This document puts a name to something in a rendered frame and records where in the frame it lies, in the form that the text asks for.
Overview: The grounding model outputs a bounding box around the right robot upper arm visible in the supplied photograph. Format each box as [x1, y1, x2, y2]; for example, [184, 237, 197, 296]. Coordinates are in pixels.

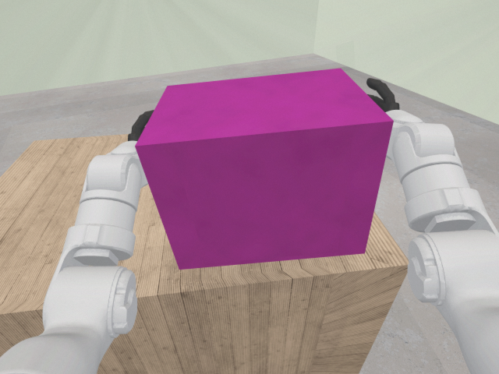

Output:
[408, 229, 499, 374]

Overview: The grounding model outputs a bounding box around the pedestal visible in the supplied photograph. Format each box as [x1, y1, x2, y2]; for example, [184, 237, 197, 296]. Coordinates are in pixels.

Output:
[0, 134, 409, 374]

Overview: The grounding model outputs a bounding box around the robot left forearm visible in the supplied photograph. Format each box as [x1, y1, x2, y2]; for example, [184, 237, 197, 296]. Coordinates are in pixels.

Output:
[42, 141, 148, 329]

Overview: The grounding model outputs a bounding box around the carton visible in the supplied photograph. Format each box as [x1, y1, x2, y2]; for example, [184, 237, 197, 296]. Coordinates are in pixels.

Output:
[135, 69, 394, 270]

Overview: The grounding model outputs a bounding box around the robot right forearm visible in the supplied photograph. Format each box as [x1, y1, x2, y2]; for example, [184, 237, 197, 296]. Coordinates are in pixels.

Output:
[385, 110, 499, 238]

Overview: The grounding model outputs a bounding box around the right robot hand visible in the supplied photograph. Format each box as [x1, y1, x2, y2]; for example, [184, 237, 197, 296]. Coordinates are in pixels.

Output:
[366, 78, 399, 112]

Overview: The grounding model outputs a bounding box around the left robot upper arm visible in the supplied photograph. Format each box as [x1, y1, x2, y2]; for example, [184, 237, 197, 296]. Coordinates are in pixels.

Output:
[0, 266, 137, 374]

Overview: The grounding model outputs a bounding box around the left robot hand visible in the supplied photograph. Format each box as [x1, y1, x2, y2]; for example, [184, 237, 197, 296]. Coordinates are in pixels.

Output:
[128, 110, 154, 141]

